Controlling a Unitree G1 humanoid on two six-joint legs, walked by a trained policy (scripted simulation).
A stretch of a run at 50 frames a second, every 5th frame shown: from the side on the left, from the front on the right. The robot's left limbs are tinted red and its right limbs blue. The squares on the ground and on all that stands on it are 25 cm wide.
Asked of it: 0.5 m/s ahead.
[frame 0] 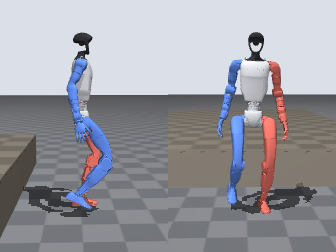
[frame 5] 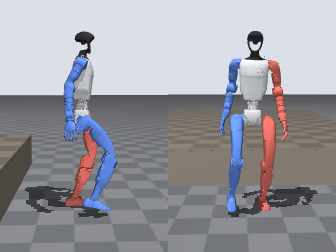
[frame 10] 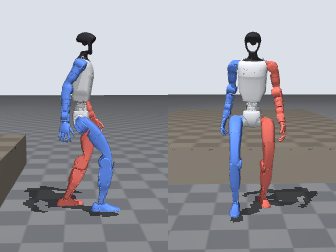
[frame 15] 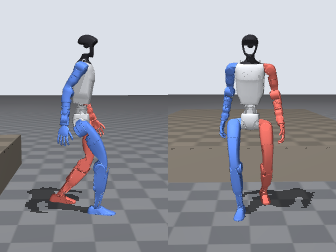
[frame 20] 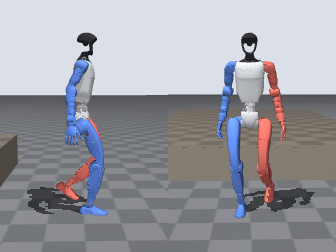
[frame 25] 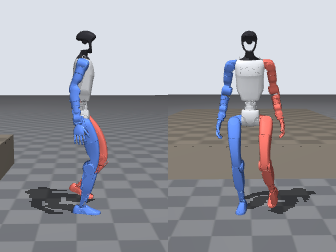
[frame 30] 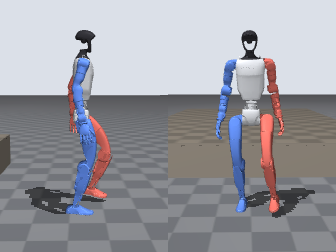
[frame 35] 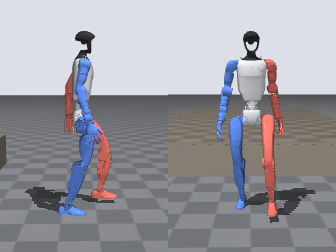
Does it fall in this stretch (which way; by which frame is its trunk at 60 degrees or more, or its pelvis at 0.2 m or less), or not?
no
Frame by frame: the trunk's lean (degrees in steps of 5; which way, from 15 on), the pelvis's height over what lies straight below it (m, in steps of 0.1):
0: 5, 0.8
5: 5, 0.8
10: 5, 0.8
15: 5, 0.7
20: 5, 0.8
25: 5, 0.8
30: 5, 0.8
35: 5, 0.8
